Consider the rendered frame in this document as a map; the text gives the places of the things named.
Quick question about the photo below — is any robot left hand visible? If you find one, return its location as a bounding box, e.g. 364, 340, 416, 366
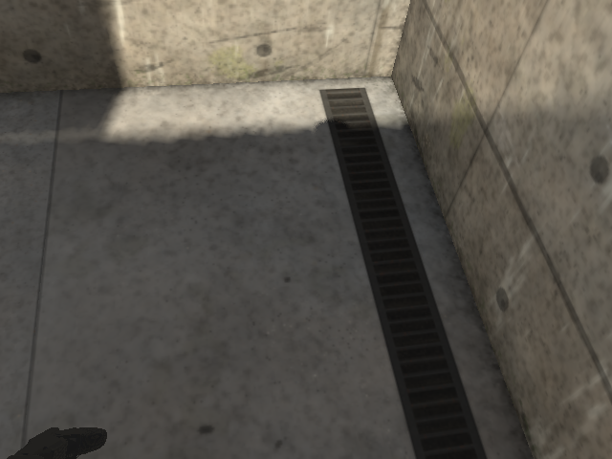
7, 427, 107, 459

